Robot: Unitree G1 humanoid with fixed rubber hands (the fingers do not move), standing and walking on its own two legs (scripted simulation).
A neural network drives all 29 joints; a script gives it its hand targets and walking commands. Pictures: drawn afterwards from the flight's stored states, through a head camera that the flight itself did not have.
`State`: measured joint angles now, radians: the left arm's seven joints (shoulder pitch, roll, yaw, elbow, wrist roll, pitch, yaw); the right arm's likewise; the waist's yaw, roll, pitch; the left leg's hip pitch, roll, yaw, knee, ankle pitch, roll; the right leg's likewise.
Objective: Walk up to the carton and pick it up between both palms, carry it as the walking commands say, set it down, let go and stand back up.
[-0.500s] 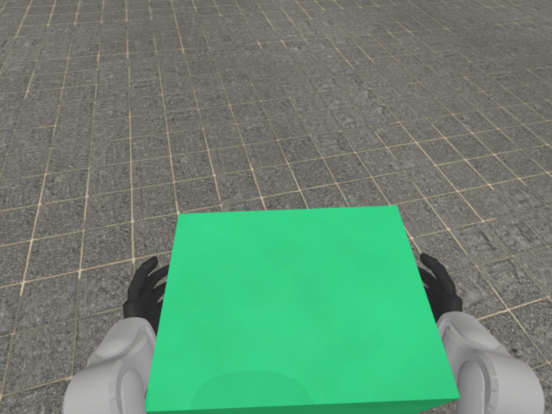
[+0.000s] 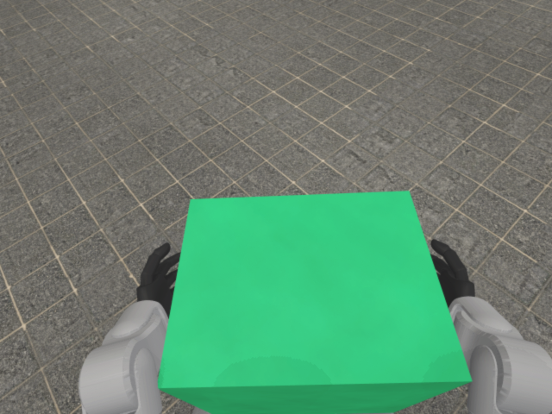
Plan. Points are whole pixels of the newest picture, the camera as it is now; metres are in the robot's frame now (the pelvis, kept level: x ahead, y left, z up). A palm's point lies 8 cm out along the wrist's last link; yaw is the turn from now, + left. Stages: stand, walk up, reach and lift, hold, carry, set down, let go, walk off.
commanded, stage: carry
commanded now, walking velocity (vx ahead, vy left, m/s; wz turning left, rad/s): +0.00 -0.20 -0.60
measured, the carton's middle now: (301, 316) +0.24 -0.02 +0.00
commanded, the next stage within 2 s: none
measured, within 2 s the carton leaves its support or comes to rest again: neither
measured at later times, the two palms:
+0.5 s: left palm (325, 287) +0.23 -0.04 +0.12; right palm out of the picture +0.10 -0.38 +0.12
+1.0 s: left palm (526, 378) +0.14 -0.23 +0.09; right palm out of the picture -0.05 -0.54 +0.11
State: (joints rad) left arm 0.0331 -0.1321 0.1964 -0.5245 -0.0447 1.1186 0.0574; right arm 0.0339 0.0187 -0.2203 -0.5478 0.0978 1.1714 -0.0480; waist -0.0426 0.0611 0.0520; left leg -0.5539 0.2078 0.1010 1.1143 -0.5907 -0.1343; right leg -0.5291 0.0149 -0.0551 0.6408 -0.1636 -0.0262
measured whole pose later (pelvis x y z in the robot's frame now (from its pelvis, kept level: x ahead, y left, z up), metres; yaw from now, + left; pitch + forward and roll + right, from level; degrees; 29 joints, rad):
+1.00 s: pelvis -0.15 -0.28 +0.02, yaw -32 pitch +2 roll -3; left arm 0.08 -0.05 0.16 -0.53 -0.05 1.14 0.05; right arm 0.15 0.10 -0.20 -0.51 0.06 1.08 -0.02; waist 0.05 -0.03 -0.08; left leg -0.31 0.16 0.21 0.58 -0.31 0.00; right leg -0.64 0.03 -0.06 1.09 -0.32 -0.01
